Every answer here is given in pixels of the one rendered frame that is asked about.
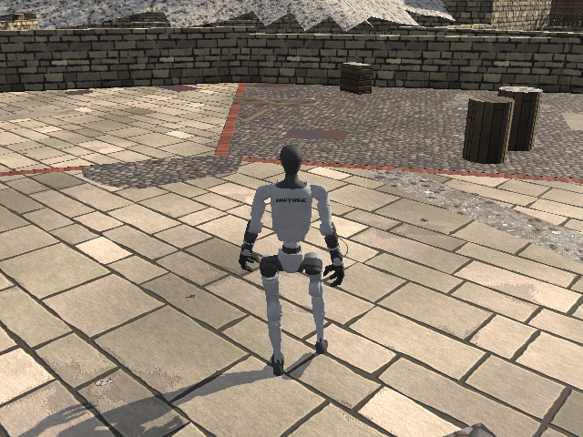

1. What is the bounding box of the right robot hand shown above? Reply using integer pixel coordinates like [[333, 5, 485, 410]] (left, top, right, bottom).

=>
[[323, 263, 345, 287]]

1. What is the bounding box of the left robot upper arm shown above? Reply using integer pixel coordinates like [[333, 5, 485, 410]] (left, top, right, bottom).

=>
[[248, 184, 272, 234]]

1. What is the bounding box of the right robot thigh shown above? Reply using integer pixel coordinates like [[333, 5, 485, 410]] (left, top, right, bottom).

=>
[[303, 252, 322, 298]]

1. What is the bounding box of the robot left shin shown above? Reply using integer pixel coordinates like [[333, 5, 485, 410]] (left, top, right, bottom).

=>
[[267, 306, 281, 363]]

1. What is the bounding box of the left robot hand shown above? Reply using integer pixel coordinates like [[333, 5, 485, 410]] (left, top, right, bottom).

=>
[[239, 253, 260, 272]]

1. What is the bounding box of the robot left forearm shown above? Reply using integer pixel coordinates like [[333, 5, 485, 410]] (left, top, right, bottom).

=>
[[240, 220, 258, 256]]

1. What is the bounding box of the right robot upper arm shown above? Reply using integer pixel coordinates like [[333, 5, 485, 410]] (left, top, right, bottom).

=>
[[311, 184, 333, 236]]

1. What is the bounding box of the robot right forearm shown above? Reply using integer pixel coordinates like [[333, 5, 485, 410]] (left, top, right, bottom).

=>
[[324, 222, 343, 266]]

